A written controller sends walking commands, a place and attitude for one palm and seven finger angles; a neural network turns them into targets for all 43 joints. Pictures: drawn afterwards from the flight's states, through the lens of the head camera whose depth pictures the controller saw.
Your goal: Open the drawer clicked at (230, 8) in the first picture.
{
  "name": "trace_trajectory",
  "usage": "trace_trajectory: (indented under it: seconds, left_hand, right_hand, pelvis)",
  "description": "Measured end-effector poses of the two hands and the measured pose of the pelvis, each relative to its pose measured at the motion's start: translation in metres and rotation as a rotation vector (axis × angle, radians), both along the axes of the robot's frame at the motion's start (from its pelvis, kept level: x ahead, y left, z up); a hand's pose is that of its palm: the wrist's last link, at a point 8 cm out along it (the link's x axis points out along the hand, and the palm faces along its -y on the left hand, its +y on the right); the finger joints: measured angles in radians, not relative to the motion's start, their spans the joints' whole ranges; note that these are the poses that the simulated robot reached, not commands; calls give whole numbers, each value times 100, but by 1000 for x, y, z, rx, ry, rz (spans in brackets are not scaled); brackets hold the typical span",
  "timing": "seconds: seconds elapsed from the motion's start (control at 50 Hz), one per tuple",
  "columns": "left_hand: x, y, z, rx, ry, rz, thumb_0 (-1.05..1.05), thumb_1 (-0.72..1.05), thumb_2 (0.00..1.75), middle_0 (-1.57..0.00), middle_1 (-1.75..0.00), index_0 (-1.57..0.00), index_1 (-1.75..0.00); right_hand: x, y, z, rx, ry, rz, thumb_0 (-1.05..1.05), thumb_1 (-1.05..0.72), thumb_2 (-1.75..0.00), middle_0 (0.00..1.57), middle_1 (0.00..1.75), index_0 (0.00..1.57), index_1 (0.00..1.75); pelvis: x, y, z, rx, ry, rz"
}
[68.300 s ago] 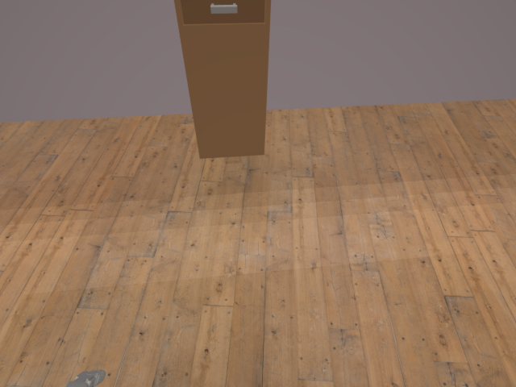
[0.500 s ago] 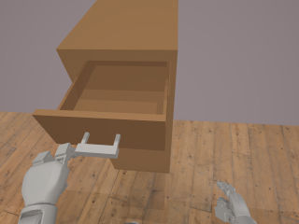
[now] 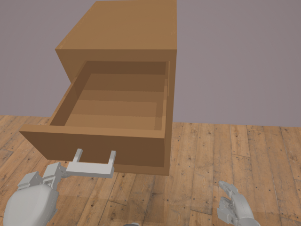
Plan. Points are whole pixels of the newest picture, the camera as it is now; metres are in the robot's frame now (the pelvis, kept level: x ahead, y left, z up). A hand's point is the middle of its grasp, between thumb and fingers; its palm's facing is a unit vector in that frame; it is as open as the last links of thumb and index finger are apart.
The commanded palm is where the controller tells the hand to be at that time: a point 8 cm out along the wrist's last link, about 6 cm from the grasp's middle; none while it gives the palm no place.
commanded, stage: pull the drawer open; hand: left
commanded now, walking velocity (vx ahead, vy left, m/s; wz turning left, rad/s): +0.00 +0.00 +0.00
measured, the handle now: (93, 161) +0.24 +0.18 +0.08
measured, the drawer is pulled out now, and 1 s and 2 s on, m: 0.29 0.29 0.29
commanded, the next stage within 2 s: open the thumb to release the handle in 0.32 s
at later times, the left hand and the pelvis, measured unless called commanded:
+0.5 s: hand (40, 206) +0.14 +0.27 +0.06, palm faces +0.03 -0.03 -1.00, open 5.4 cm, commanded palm +0.11 +0.25 +0.12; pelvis -0.01 +0.01 +0.00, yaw +0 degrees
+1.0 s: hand (38, 206) +0.14 +0.27 +0.06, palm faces +0.05 -0.07 -1.00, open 13.0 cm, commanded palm +0.10 +0.25 +0.11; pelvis -0.01 +0.01 +0.00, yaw +0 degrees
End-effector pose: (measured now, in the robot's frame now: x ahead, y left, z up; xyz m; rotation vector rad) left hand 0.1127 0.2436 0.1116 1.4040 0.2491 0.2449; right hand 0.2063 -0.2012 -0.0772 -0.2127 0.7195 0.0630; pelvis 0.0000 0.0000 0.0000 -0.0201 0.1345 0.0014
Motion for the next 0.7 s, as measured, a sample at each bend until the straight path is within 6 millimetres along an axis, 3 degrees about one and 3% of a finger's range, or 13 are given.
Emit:
trace_trajectory:
  seconds: [0.42, 0.5, 0.58, 0.7]
  left_hand:
    - [-4, 4, -2, 3, -38, -33, 0, 88, 90, -42, -135, -27, -126]
    - [2, 21, 0, 125, -19, -97, 0, 86, 89, -42, -135, -31, -128]
    - [9, 34, 2, 106, -6, -74, 0, 75, 84, -41, -134, -35, -130]
    - [10, 23, 1, 29, 18, -104, 0, 46, 71, -38, -131, -37, -129]
  right_hand:
    - [-14, 13, -3, 4, 1, 5, 2, -90, -90, 20, 30, 20, 30]
    - [-15, 13, -5, -25, 31, 1, 1, -90, -90, 20, 30, 20, 30]
    - [-17, 10, -5, -21, 37, -30, 1, -90, -90, 20, 30, 20, 30]
    - [-19, 1, -2, -35, 36, -67, 1, -90, -90, 20, 30, 20, 30]
  pelvis:
    - [-9, 9, -4, -9, -8, -2]
    - [-11, 6, -3, -6, -15, -6]
    - [-11, 6, -1, -13, -21, 0]
    - [-8, 9, 3, -11, -12, -5]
